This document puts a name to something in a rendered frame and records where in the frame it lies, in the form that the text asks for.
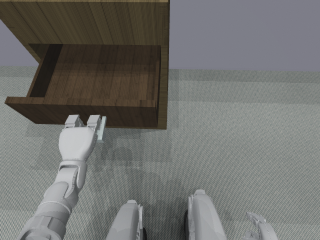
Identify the robot left thigh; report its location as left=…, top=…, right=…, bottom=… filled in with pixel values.
left=105, top=203, right=144, bottom=240

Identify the right robot hand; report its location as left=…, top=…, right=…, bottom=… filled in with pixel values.
left=242, top=211, right=279, bottom=240

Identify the cabinet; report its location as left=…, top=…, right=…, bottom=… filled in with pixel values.
left=0, top=0, right=170, bottom=130

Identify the drawer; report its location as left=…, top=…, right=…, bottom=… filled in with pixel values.
left=4, top=44, right=161, bottom=128

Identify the robot left forearm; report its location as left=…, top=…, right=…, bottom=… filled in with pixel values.
left=16, top=159, right=88, bottom=240

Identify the robot right thigh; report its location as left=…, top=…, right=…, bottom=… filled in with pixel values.
left=187, top=193, right=228, bottom=240

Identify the left robot hand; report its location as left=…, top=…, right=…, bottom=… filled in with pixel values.
left=58, top=114, right=102, bottom=162

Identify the robot thigh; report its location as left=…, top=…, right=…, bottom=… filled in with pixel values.
left=105, top=203, right=144, bottom=240
left=187, top=193, right=228, bottom=240

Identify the handle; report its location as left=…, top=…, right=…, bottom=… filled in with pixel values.
left=62, top=116, right=107, bottom=143

